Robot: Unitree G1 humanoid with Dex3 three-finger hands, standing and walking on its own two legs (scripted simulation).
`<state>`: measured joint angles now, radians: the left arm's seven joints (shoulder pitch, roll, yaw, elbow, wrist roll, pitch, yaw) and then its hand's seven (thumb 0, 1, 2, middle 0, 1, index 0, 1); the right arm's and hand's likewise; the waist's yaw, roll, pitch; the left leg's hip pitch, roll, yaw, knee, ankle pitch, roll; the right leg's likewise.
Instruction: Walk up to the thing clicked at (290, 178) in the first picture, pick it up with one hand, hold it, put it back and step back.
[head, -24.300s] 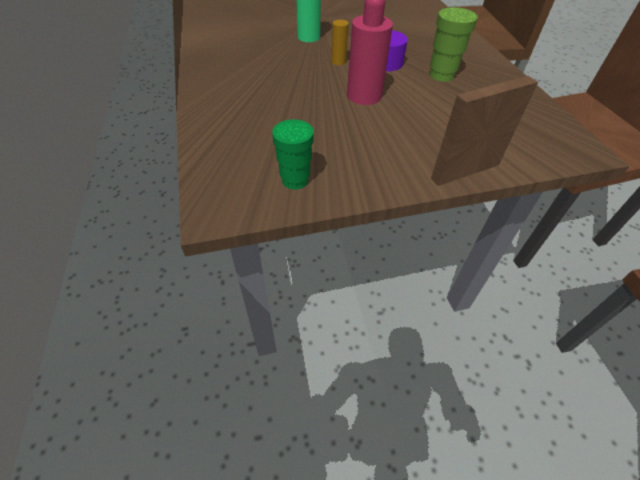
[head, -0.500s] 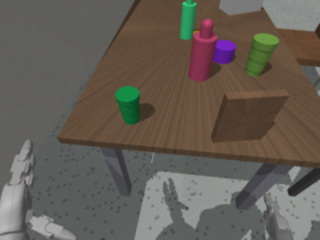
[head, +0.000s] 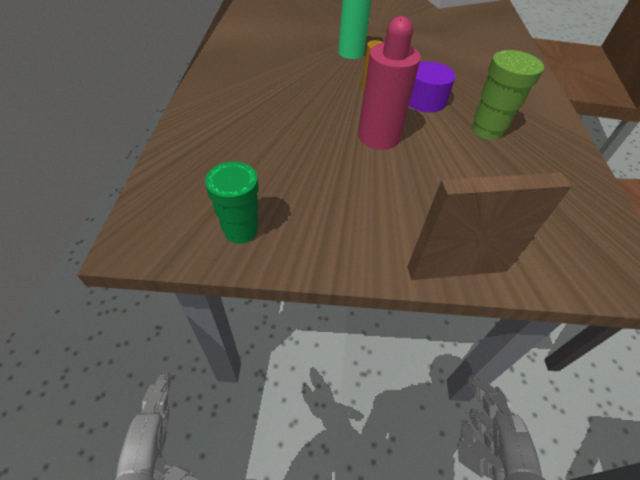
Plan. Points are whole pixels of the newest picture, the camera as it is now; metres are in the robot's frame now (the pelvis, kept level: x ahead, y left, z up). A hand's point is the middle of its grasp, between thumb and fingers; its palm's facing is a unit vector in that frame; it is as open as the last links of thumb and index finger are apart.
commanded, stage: home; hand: left
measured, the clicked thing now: (236, 206) +0.48 +0.13 +0.03
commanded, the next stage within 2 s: none
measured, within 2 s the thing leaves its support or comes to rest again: neither
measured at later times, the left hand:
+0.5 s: hand out of the picture +0.13 +0.22 -0.12, palm faces -0.04 -0.93 -0.36, open 17.4 cm
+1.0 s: hand out of the picture +0.02 +0.25 -0.13, palm faces -0.04 -0.93 -0.36, open 17.5 cm
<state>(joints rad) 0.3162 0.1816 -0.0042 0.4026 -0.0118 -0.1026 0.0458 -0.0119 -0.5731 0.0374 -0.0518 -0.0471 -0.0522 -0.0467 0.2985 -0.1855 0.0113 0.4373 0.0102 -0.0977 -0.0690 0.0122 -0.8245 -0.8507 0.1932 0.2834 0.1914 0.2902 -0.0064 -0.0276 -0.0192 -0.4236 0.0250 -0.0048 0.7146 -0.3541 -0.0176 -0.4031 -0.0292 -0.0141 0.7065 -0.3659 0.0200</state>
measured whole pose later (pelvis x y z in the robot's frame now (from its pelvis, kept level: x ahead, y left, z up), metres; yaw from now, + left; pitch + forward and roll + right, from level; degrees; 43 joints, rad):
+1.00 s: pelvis -0.03 -0.01 +0.02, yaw +1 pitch -3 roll +0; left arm 0.20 0.36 -0.03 1.09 0.02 -0.02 0.00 0.00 -0.54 0.05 -0.06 -0.05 -0.06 -0.05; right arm 0.19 -0.34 0.01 1.07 -0.02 0.00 0.02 0.01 -0.90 -0.90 0.20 0.30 0.20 0.30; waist 0.01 0.01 0.04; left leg -0.20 0.03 -0.02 0.45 -0.19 -0.02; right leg -0.18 -0.02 -0.03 0.45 -0.21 0.01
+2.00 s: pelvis +0.00 +0.00 +0.03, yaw +0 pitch -2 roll +0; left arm 0.11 0.35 -0.01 1.16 0.01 -0.01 0.00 0.00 -0.55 0.05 -0.05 -0.05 -0.05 -0.05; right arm 0.12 -0.35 0.02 1.13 -0.01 -0.01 0.00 0.01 -0.91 -0.90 0.20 0.30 0.20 0.30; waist 0.00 0.01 0.05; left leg -0.12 0.02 0.00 0.34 -0.18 -0.02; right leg -0.10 -0.03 -0.02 0.33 -0.19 0.02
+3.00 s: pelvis +0.01 +0.00 +0.03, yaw +1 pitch -2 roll +0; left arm 0.12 0.35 -0.01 1.14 0.01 -0.01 0.00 0.01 0.86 0.89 -0.20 -0.30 -0.20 -0.30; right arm 0.12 -0.35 0.01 1.13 -0.01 -0.01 0.00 0.01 -0.91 -0.89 0.20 0.30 0.20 0.30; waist 0.00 0.00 0.05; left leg -0.11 0.01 -0.01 0.33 -0.18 -0.01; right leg -0.08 -0.04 -0.03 0.31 -0.19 0.03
